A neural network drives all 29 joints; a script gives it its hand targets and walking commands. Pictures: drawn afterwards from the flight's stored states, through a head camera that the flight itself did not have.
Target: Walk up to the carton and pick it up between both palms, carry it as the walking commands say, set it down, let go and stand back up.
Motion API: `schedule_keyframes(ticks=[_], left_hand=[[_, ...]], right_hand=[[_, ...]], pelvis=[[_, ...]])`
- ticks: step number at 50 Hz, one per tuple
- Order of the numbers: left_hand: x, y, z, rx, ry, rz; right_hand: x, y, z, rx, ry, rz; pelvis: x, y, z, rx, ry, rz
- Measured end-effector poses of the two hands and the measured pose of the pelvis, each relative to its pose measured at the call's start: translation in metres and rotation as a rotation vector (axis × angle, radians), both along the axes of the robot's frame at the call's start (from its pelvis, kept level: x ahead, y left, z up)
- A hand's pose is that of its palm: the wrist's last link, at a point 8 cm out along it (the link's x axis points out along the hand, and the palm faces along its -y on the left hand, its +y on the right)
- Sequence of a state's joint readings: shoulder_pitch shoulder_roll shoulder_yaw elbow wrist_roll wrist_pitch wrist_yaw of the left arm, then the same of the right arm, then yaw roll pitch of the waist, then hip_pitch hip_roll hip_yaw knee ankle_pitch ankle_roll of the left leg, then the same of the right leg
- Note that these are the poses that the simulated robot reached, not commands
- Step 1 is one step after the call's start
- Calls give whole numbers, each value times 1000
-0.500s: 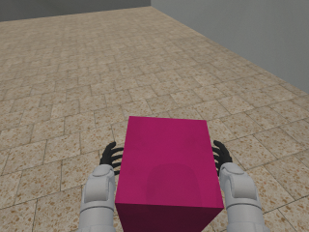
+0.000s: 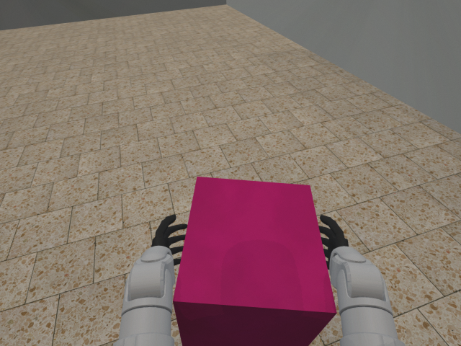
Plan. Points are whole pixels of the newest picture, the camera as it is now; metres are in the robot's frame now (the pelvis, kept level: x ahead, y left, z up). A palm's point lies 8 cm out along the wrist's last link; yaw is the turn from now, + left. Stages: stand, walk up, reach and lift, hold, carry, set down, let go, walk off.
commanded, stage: reach and lift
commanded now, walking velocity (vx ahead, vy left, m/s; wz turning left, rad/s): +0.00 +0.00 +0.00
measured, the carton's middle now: (246, 271) +0.30 +0.00 -0.03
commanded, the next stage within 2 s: hold in 0.94 s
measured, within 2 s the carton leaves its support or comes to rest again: neither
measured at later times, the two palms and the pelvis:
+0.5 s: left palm (159, 267) +0.27 +0.15 +0.05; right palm (340, 261) +0.28 -0.16 +0.04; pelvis +0.00 -0.01 +0.00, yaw +0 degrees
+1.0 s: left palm (162, 263) +0.28 +0.14 +0.05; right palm (340, 260) +0.28 -0.17 +0.04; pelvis +0.00 -0.01 +0.00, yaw +0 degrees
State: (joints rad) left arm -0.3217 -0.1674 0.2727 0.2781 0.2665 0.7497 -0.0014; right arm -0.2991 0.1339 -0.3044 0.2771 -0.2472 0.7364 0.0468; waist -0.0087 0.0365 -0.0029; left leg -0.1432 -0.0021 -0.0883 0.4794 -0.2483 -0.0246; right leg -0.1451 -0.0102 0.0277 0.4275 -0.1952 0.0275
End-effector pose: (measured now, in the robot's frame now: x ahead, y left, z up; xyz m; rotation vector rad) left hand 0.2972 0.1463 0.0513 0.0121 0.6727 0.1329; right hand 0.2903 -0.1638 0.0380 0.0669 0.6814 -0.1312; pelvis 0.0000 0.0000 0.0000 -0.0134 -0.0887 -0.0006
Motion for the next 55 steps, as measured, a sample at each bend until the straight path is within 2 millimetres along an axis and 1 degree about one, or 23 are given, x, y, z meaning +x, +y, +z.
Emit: schedule_keyframes(ticks=[6,11,17,24,29,34,41,50,55], left_hand=[[6,-2,4,13,-16,-3],[3,-2,5,35,-23,-14],[-8,-1,2,47,-8,-18],[-22,1,1,44,-9,-16],[-30,0,3,41,-15,-17],[-35,-1,-3,29,6,-23],[-28,-3,-3,21,5,-27],[-13,-2,-4,18,12,-24],[-8,1,2,31,-13,-19]], right_hand=[[7,-2,4,-3,-16,6],[8,-2,6,-10,-25,18],[0,-1,4,-16,-10,31],[-13,1,6,-25,-11,38],[-21,0,8,-28,-17,36],[-27,-2,6,-30,2,26],[-24,-3,5,-31,3,17],[-10,-2,2,-32,9,18],[-1,0,8,-29,-16,28]], pelvis=[[6,-2,1,3,7,0],[9,-4,2,7,5,1],[7,-6,3,9,0,1],[-2,-6,3,10,-12,1],[-9,-7,3,10,-22,1],[-13,-7,3,11,-27,1],[-10,-7,3,11,-23,2],[3,-6,3,10,-5,2],[9,-6,4,9,3,2]])
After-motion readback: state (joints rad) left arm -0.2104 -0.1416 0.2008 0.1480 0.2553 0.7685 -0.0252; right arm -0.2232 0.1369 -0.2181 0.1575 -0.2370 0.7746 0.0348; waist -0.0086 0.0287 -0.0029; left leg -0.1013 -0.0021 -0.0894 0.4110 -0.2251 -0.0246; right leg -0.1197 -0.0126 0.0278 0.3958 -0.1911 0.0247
